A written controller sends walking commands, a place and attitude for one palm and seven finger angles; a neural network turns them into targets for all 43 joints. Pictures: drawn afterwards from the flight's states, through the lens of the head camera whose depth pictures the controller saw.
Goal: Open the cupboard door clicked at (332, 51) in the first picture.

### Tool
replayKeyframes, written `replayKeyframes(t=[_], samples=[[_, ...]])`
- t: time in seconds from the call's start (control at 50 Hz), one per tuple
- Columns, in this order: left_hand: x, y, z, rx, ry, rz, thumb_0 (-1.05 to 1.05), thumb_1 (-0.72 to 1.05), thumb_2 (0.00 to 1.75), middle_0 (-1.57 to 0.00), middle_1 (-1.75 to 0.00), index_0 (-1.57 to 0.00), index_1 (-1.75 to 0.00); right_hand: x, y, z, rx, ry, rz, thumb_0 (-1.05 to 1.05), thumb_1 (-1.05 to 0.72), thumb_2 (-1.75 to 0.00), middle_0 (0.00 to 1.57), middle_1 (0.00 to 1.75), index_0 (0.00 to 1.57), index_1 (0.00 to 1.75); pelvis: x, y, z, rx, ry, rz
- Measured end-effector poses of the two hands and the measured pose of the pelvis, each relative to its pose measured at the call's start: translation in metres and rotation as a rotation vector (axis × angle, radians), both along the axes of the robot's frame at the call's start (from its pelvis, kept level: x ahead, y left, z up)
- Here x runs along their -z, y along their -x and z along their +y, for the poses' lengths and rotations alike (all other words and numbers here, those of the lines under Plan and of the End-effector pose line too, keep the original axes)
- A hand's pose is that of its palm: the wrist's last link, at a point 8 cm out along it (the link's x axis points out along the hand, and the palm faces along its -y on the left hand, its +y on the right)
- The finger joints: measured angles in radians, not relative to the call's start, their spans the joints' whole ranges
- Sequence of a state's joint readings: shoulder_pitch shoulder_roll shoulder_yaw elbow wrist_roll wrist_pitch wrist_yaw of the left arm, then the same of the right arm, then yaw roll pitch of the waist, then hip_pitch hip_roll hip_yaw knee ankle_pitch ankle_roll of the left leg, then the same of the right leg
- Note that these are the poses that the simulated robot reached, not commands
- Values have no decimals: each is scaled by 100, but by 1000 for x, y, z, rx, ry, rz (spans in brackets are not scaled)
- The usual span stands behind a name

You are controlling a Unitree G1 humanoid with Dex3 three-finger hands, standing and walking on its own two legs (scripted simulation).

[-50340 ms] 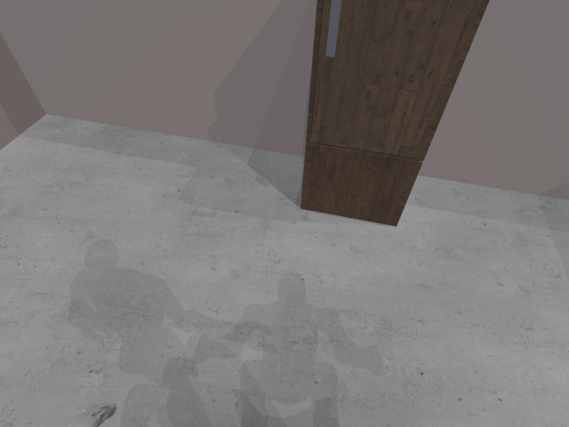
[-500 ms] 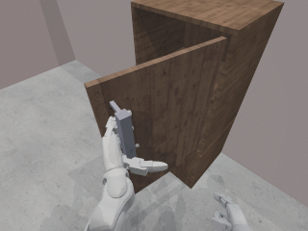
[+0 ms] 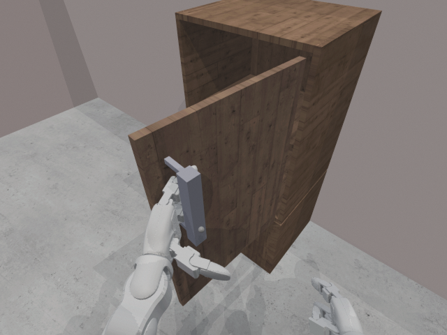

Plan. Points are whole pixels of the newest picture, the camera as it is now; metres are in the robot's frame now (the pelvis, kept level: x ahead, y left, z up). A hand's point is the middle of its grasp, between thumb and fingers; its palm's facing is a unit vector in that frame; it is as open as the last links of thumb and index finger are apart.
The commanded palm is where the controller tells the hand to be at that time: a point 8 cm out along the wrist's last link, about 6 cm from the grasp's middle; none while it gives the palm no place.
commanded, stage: slide the hand sideways off the handle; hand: left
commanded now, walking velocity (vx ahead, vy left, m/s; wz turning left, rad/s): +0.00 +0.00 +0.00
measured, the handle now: (184, 202) +0.31 +0.09 +0.12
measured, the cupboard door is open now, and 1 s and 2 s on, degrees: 85 79 79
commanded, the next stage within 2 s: draw the hand back to the body in 0.76 s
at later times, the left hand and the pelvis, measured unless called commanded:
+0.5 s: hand (155, 245) +0.23 +0.13 +0.11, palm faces +0.06 -1.00 -0.04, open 16.2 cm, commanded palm +0.18 +0.18 +0.11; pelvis +0.04 -0.02 +0.00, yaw +0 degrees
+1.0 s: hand (129, 266) +0.19 +0.15 +0.11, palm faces +0.03 -1.00 -0.05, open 16.3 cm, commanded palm +0.16 +0.22 +0.12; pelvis +0.02 -0.01 -0.01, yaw +2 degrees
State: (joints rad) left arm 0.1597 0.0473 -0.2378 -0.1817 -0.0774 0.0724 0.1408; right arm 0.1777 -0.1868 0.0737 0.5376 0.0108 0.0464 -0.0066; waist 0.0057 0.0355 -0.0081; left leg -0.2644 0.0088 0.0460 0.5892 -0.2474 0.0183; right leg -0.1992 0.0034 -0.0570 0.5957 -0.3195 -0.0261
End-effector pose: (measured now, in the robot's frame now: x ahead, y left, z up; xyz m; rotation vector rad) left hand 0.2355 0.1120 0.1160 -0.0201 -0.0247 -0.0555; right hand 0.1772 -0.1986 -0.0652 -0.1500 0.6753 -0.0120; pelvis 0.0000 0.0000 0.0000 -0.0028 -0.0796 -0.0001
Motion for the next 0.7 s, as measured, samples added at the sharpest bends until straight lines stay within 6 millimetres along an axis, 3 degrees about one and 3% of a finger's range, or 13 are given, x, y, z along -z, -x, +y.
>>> replayKeyframes(t=[0.2, 0.42, 0.7], samples=[[0, 12, 20, -47, -35, 12, -1, -50, 30, -21, -34, -20, -33, -3, -10, -19, 14, 15, -8, 2, -90, -90, 20, 30, 21, 30, -3, -9, -12, 5, 6, 3], [5, 23, 54, -110, -54, 40, -1, -50, 30, -19, -33, -19, -32, -2, -33, -36, 22, 31, -33, 2, -90, -90, 20, 30, 20, 30, -2, -33, -22, -1, 0, 42], [7, 56, 91, -131, -71, 46, -1, -50, 30, -15, -31, -16, -31, 2, -54, -37, 5, 40, -94, 2, -90, -90, 20, 30, 20, 30, 6, -45, -21, -24, 2, 94]])
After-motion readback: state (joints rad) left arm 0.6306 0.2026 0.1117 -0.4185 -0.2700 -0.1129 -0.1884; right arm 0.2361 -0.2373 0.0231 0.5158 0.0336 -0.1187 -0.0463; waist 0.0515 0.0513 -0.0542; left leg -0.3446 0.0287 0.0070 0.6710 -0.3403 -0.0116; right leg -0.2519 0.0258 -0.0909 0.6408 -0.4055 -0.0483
